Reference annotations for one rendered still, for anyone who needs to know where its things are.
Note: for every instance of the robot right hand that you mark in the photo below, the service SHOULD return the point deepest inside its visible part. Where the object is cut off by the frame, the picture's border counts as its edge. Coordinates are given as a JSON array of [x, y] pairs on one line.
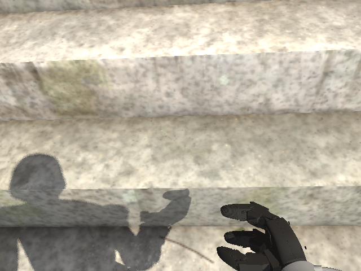
[[274, 249]]

